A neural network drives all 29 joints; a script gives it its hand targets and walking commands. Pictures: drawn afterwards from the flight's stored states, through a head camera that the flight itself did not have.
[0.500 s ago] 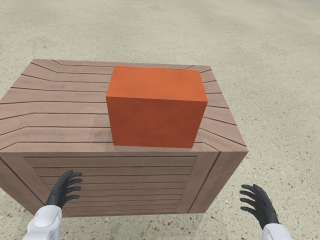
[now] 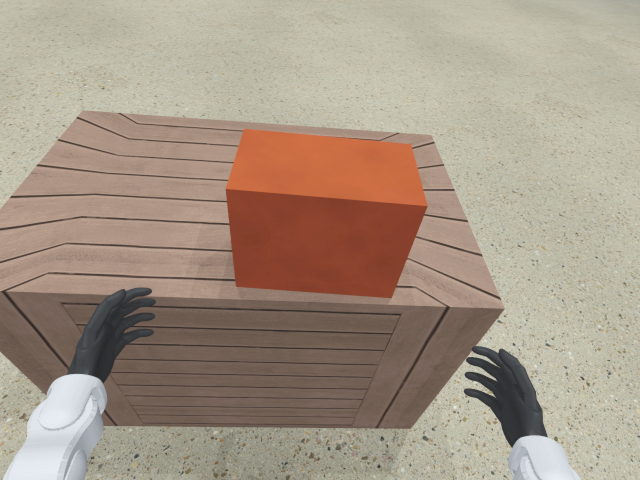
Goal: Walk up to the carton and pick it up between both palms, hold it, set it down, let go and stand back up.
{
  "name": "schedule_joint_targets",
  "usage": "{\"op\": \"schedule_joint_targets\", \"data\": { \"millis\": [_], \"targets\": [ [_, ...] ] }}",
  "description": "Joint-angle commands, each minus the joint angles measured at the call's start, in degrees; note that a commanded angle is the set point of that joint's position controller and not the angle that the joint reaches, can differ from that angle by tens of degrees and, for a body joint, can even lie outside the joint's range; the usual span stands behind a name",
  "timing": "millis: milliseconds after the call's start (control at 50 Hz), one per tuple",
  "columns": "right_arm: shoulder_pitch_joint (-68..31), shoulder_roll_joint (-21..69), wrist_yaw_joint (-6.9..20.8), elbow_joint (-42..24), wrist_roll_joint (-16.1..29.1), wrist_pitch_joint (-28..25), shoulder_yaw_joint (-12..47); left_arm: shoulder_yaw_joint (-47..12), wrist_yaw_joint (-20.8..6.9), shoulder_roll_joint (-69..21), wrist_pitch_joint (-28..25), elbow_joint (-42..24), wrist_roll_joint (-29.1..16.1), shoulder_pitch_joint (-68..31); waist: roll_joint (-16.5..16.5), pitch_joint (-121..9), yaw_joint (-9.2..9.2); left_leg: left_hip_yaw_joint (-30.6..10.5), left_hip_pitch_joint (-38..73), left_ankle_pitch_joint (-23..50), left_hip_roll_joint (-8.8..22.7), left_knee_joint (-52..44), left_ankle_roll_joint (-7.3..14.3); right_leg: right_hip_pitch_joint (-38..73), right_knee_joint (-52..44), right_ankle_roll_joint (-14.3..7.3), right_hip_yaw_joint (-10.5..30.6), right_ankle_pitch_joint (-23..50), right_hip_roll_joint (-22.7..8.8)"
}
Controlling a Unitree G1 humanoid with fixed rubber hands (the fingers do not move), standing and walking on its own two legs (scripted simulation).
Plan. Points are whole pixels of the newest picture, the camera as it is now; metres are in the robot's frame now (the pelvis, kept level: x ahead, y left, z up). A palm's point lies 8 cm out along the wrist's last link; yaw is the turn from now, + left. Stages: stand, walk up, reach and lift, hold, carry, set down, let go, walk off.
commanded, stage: reach and lift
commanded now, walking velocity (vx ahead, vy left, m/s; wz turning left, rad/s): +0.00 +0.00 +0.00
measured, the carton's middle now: (321, 217) +0.53 +0.02 +0.01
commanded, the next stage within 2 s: none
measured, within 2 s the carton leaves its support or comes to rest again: neither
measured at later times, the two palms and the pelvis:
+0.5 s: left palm (138, 296) +0.30 +0.24 +0.07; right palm (510, 344) +0.28 -0.23 +0.05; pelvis +0.03 -0.01 +0.00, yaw +0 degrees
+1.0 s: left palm (138, 223) +0.37 +0.26 +0.12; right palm (491, 267) +0.37 -0.21 +0.10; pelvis +0.02 -0.01 +0.00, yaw +0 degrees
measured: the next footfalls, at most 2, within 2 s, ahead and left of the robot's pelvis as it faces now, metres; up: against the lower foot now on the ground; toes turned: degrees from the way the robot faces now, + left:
none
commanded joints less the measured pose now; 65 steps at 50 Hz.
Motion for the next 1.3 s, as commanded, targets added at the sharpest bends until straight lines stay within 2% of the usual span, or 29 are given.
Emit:
{"op": "schedule_joint_targets", "data": {
  "millis": [0,40,100,200,220,260,360,400,420,480,500,540,560,580,640,720,740,780,800,840,920,960,980,1020,1040,1140,1160,1180,1280],
  "targets": [
    [-16.69,-7.50,-0.47,-20.86,2.76,0.39,-7.71,-0.05,0.65,7.34,3.87,-9.86,-4.51,-13.52,6.49,-4.36,0.01,-2.69,24.57,-8.01,3.53,-7.38,-1.41,-22.24,-13.99,0.00,7.20,-2.75,-3.09],
    [-17.66,-7.87,-0.43,-19.94,2.84,1.78,-8.37,0.58,0.97,7.59,5.03,-10.63,-4.56,-15.43,8.07,-4.66,0.38,-2.13,22.34,-7.17,4.21,-8.67,-1.39,-19.28,-13.57,0.79,7.37,-1.81,-2.35],
    [-17.75,-7.85,-1.11,-19.45,2.83,2.98,-8.48,1.64,0.43,8.19,6.07,-11.23,-4.52,-16.99,6.89,-4.73,0.03,-1.22,22.89,-3.84,3.88,-8.20,-1.31,-17.89,-13.93,1.28,7.82,0.96,-2.48],
    [-19.98,-8.34,-1.91,-20.50,4.04,3.99,-7.39,4.00,0.34,10.27,5.97,-17.31,-5.08,-19.61,7.90,-9.39,0.70,-0.37,25.01,5.04,3.29,-6.36,-1.65,-15.67,-13.05,2.36,8.48,8.67,-2.70],
    [-21.42,-8.77,-2.09,-20.66,4.54,3.96,-7.13,5.01,0.29,10.77,6.24,-17.27,-4.93,-20.70,7.84,-10.70,1.05,0.01,25.10,6.70,3.08,-5.89,-1.52,-15.05,-12.77,2.56,8.64,10.16,-2.78],
    [-20.45,-9.42,-2.77,-19.57,4.81,4.31,-6.98,5.41,-0.17,10.76,7.04,-17.19,-4.61,-19.71,7.87,-10.48,0.47,0.22,25.72,11.06,2.83,-4.94,-1.81,-14.03,-12.45,2.87,8.50,14.83,-2.70],
    [-23.48,-11.28,-3.93,-20.80,5.58,4.39,-6.14,8.79,-1.24,11.09,9.57,-16.33,-3.11,-19.90,6.31,-13.35,1.32,0.60,27.27,17.48,2.16,-4.10,-1.85,-10.39,-11.19,4.34,8.24,25.41,-2.60],
    [-25.33,-12.76,-4.37,-19.87,5.90,4.75,-6.21,9.91,-1.57,11.48,10.87,-15.72,-2.69,-21.53,6.29,-13.81,1.21,0.96,27.14,19.13,1.86,-3.77,-1.87,-9.45,-10.88,4.35,8.17,27.37,-2.49],
    [-26.97,-13.15,-4.46,-20.60,6.06,4.92,-6.26,10.29,-1.63,11.57,11.53,-15.13,-2.73,-23.03,5.24,-14.52,1.32,0.72,27.05,18.89,1.91,-4.00,-1.70,-9.04,-10.92,4.54,8.21,27.32,-2.26],
    [-29.05,-13.41,-4.92,-19.83,6.22,5.45,-5.41,11.85,-1.87,11.96,12.88,-14.76,-1.52,-25.07,5.84,-15.34,1.72,1.41,25.43,20.60,1.22,-3.86,-1.70,-6.56,-9.87,4.98,8.53,32.37,-2.58],
    [-30.20,-14.19,-5.08,-19.87,6.13,5.47,-5.95,12.74,-1.82,12.18,13.11,-14.74,-1.47,-26.15,4.88,-15.81,1.54,1.38,25.30,20.73,1.17,-3.92,-1.56,-6.66,-9.63,5.10,8.44,32.90,-2.46],
    [-33.29,-14.50,-5.01,-18.03,6.01,6.31,-6.37,12.75,-1.82,12.96,13.78,-13.58,-1.69,-29.77,5.05,-15.69,1.13,1.50,24.72,19.51,1.46,-4.00,-1.27,-6.95,-9.45,5.12,8.24,31.24,-2.55],
    [-33.36,-14.81,-5.02,-16.55,6.15,6.75,-5.76,13.17,-1.78,12.87,14.17,-13.20,-0.99,-29.63,5.34,-15.51,1.60,1.67,25.21,20.41,1.42,-4.15,-1.40,-7.35,-9.57,5.05,8.23,31.64,-2.41],
    [-35.13,-15.13,-5.02,-16.54,6.11,6.90,-6.29,12.79,-1.76,12.85,14.46,-13.19,-1.17,-31.69,5.75,-16.31,1.08,1.50,25.44,19.85,1.49,-4.00,-1.48,-7.81,-9.46,4.95,8.25,31.25,-2.47],
    [-39.40,-15.36,-4.78,-11.93,5.53,8.60,-7.07,11.99,-1.94,13.32,15.40,-8.31,-1.32,-36.73,5.90,-14.43,0.17,1.03,25.16,15.48,2.04,-4.78,-1.21,-10.61,-10.50,4.47,7.89,24.78,-2.39],
    [-45.71,-15.23,-4.22,-4.26,4.91,11.42,-8.18,10.10,-1.78,13.74,15.86,-3.22,-2.03,-45.34,6.59,-13.26,-1.83,0.10,24.35,9.57,2.98,-5.81,-0.78,-13.61,-11.52,3.64,7.60,17.44,-2.71],
    [-46.46,-15.76,-4.06,-3.09,4.94,11.97,-8.18,10.37,-1.65,13.77,16.25,-2.68,-1.41,-46.19,6.83,-13.87,-1.65,-0.28,24.90,9.97,3.24,-6.14,-0.82,-13.76,-11.46,3.49,7.51,18.05,-2.66],
    [-48.79,-15.91,-3.78,1.92,4.83,13.10,-8.65,9.88,-1.55,13.36,16.81,0.25,-0.90,-50.05,7.87,-13.52,-2.75,-0.54,25.13,8.77,3.26,-6.05,-0.93,-14.97,-11.75,3.15,7.48,16.36,-2.82],
    [-50.63,-16.14,-3.58,3.74,4.80,13.89,-8.20,10.23,-1.48,13.65,17.06,1.53,-0.26,-51.60,7.83,-13.66,-2.13,-0.80,25.79,8.69,3.54,-6.39,-0.88,-15.82,-11.84,2.96,7.24,15.25,-2.58],
    [-53.27,-16.63,-3.55,6.81,4.65,14.56,-8.14,9.04,-1.57,13.85,17.28,3.60,-0.35,-54.26,8.10,-14.21,-2.75,-1.18,25.13,8.53,3.60,-5.95,-0.94,-16.39,-11.84,2.74,7.23,15.12,-2.54],
    [-59.52,-16.52,-3.58,7.69,3.76,13.86,-8.67,8.17,-1.18,13.57,17.47,5.32,0.01,-58.80,7.99,-19.44,-2.96,-1.79,26.76,10.89,3.75,-5.06,-1.12,-15.98,-11.31,3.27,6.79,18.57,-2.28],
    [-62.77,-17.16,-3.66,7.04,3.92,13.19,-8.59,7.76,-1.27,13.68,17.95,5.84,-0.26,-61.20,7.32,-21.23,-3.47,-1.83,27.11,14.61,3.51,-3.80,-1.11,-15.82,-10.69,3.69,6.56,22.13,-1.93],
    [-64.92,-17.39,-3.66,8.62,4.09,13.44,-7.90,7.86,-1.26,14.35,18.33,7.72,0.10,-63.37,8.26,-20.98,-3.06,-1.74,26.16,13.97,3.17,-3.50,-1.11,-16.42,-10.75,3.49,6.57,20.86,-1.81],
    [-68.32,-17.19,-3.70,10.36,3.41,13.70,-7.60,7.61,-1.52,14.55,18.74,12.20,-0.22,-66.10,6.56,-20.52,-3.42,-1.77,24.59,12.73,2.96,-3.63,-0.26,-16.00,-10.56,3.90,6.65,21.18,-1.95],
    [-68.66,-17.05,-3.71,12.15,3.06,13.93,-7.57,6.92,-1.65,14.17,19.03,13.27,-0.08,-66.26,6.67,-20.78,-3.93,-1.84,24.96,12.99,3.08,-3.86,-0.30,-16.24,-10.50,4.05,6.37,21.91,-1.96],
    [-73.87,-18.12,-3.60,16.12,2.83,14.51,-6.77,5.86,-1.46,15.12,18.91,15.58,0.11,-71.59,6.87,-23.87,-4.02,-1.99,25.13,14.51,2.98,-3.11,-0.37,-17.37,-10.04,4.08,6.03,23.53,-1.57],
    [-74.22,-18.32,-3.53,18.56,2.44,14.58,-7.37,5.64,-1.31,14.95,18.93,16.82,0.55,-72.18,7.06,-24.24,-4.62,-2.47,25.10,14.63,3.30,-3.36,-0.55,-17.57,-10.06,4.03,5.74,23.41,-1.50],
    [-76.30,-18.16,-3.44,20.04,2.91,14.74,-6.25,5.72,-1.29,15.52,18.80,18.50,0.55,-74.51,7.00,-24.17,-3.64,-2.03,24.47,14.30,3.08,-2.97,-0.37,-18.50,-10.10,3.99,5.79,22.82,-1.51],
    [-82.20,-18.22,-2.82,26.14,2.84,14.91,-5.99,3.89,-0.95,15.67,18.03,23.51,0.26,-80.04,7.38,-25.92,-3.90,-2.24,23.34,13.82,2.98,-2.51,-0.43,-19.95,-10.12,3.75,5.86,23.12,-1.32]
  ]
}}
